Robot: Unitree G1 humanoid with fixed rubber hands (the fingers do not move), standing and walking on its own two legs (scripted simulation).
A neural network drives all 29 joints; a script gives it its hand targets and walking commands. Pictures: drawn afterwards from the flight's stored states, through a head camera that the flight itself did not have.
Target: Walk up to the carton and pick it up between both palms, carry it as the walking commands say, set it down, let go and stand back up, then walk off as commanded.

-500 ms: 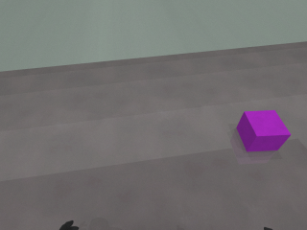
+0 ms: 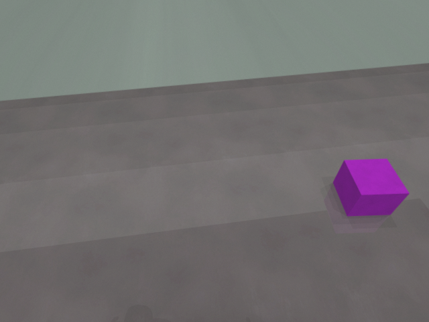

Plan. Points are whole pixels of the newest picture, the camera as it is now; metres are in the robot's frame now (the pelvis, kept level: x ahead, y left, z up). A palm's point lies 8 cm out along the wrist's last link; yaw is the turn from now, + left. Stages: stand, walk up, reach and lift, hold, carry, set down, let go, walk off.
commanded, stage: stand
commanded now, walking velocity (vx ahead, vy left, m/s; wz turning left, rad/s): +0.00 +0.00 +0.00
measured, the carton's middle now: (367, 187) +0.92 -0.76 -0.68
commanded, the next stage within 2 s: walk up in 1.08 s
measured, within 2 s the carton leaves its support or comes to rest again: neither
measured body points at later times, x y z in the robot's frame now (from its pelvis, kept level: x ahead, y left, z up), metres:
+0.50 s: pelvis +0.00 +0.00 +0.00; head +0.01 +0.00 +0.45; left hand +0.09 +0.30 -0.13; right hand +0.10 -0.29 -0.13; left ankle +0.01 +0.12 -0.74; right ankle +0.00 -0.12 -0.74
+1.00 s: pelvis +0.01 +0.00 +0.00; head +0.01 +0.00 +0.45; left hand +0.11 +0.30 -0.12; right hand +0.11 -0.29 -0.13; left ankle +0.01 +0.12 -0.74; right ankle +0.00 -0.12 -0.74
